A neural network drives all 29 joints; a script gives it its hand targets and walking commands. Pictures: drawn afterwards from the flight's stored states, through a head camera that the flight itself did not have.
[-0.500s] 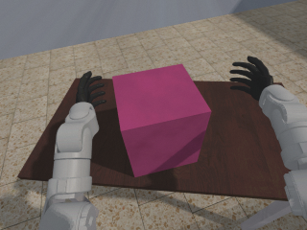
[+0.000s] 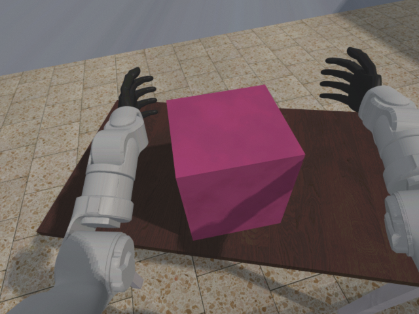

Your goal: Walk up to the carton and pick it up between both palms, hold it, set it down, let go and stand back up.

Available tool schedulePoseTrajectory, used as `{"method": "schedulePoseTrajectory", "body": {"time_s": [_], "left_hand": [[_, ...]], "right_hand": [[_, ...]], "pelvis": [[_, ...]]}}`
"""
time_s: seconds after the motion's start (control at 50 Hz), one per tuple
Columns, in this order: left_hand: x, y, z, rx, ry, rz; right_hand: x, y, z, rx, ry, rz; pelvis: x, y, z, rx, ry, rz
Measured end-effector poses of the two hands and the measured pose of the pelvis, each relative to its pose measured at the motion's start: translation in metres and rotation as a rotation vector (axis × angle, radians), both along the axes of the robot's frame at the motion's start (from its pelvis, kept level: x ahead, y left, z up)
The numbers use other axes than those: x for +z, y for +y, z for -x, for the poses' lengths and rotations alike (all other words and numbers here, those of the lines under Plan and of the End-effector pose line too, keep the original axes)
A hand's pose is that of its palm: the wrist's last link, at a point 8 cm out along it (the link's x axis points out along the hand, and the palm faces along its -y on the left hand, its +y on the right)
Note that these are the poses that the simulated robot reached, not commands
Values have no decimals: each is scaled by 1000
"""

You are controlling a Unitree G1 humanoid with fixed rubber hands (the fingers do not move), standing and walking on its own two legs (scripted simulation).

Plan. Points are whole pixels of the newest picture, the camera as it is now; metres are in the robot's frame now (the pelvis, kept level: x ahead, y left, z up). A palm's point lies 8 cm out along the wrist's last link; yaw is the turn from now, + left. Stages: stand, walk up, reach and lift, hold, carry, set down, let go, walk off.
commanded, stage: reach and lift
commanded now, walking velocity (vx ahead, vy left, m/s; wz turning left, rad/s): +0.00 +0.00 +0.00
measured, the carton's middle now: (227, 166) +0.43 +0.05 +0.03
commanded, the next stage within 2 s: none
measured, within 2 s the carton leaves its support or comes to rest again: neither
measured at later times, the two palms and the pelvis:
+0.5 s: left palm (147, 149) +0.39 +0.20 +0.10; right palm (333, 134) +0.48 -0.16 +0.10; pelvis -0.01 +0.00 -0.01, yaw +0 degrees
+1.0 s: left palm (150, 156) +0.40 +0.20 +0.08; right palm (325, 134) +0.49 -0.15 +0.09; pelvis +0.00 +0.00 -0.01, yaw +0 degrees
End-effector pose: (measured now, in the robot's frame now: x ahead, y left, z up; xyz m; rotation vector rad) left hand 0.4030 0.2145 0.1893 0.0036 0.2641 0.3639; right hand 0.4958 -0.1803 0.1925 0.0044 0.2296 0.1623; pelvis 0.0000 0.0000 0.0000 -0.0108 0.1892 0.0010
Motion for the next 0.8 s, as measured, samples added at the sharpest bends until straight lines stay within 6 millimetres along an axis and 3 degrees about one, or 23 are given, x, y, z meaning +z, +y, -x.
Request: {"method": "schedulePoseTrajectory", "body": {"time_s": [0.1,0.26,0.42,0.62,0.8], "left_hand": [[-13,-1,-2,-5,31,-2],[-51,-7,3,-13,46,10],[-77,-9,8,-8,34,-8],[-103,-10,8,-4,26,-12],[-110,-9,6,-3,8,-19]], "right_hand": [[-12,-1,-1,-9,29,13],[-48,2,8,0,49,45],[-81,14,15,27,54,67],[-103,35,14,41,56,79],[-103,39,6,9,33,69]], "pelvis": [[0,1,-1,3,2,1],[-1,1,1,3,22,2],[-4,-2,7,1,59,1],[-9,-4,9,5,112,0],[-11,-3,7,8,136,6]]}}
